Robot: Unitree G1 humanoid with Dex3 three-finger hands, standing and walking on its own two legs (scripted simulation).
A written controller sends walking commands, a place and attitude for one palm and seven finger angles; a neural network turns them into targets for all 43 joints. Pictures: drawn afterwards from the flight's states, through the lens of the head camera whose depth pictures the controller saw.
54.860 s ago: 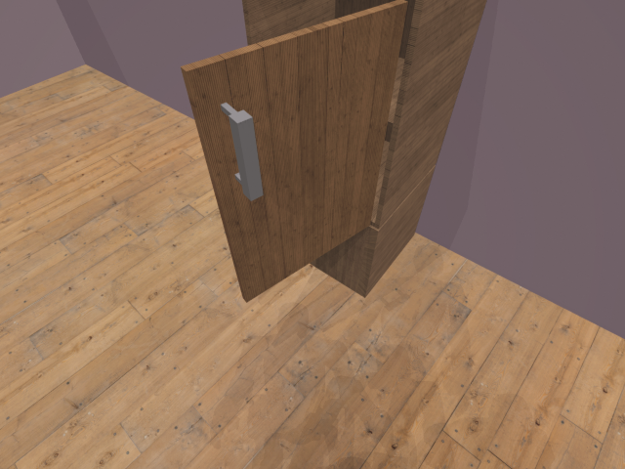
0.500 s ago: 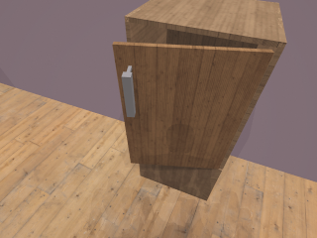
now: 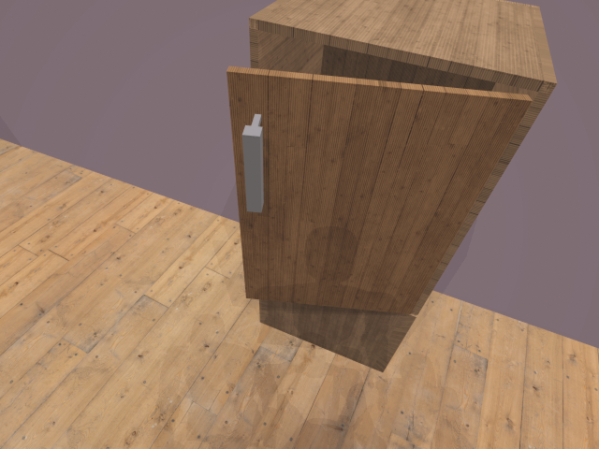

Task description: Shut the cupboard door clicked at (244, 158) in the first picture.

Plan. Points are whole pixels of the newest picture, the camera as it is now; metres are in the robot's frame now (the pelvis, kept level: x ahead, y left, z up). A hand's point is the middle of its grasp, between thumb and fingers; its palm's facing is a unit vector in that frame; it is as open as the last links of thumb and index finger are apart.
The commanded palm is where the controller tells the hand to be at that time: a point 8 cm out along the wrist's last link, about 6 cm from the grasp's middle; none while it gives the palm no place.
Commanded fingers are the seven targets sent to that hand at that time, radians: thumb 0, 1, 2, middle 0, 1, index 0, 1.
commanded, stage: shuffle to correct the standing spot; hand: left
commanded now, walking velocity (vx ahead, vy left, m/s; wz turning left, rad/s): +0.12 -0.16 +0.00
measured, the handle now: (256, 164) +0.51 +0.11 +0.11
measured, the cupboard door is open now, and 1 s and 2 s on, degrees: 18 18 18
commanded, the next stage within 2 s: come to a stop and stand still in 0.32 s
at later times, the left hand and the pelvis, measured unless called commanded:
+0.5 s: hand out of the picture +0.08 +0.12 -0.19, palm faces -0.02 -0.98 -0.17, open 7.3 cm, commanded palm none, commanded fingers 0.00 0.90 0.90 -0.20 -0.30 -0.20 -0.30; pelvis +0.05 -0.06 -0.01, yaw -3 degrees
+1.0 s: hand out of the picture +0.09 +0.12 -0.17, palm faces -0.03 -0.98 -0.21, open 7.3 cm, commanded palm none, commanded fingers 0.00 0.90 0.90 -0.20 -0.30 -0.20 -0.30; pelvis +0.06 -0.06 +0.00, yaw -3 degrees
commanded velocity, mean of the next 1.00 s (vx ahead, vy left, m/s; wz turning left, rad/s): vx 0.01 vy -0.03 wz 0.00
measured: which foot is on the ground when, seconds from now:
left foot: down 0.00-0.48, up 0.50-0.68, down 0.70-1.00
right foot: down 0.00-0.30, up 0.32-0.48, down 0.50-1.00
